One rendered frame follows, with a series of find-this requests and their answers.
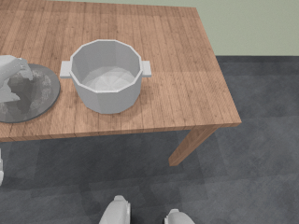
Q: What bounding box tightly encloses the left robot thigh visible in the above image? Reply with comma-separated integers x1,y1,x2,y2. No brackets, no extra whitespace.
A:
99,200,131,224

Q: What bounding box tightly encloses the robot left hand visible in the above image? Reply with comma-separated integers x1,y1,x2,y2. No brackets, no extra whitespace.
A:
0,55,33,103

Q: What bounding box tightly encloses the lid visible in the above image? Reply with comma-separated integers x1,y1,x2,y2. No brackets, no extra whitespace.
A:
0,63,61,124

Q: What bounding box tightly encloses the left robot shin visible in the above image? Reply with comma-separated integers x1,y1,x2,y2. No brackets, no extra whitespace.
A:
114,195,126,201

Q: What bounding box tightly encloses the table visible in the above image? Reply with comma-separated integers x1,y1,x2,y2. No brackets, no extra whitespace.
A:
0,0,242,166

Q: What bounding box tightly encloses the knob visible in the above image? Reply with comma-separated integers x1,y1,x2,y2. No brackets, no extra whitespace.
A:
7,77,31,95

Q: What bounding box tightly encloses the pot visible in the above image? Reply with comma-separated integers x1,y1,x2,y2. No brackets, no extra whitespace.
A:
60,39,152,114

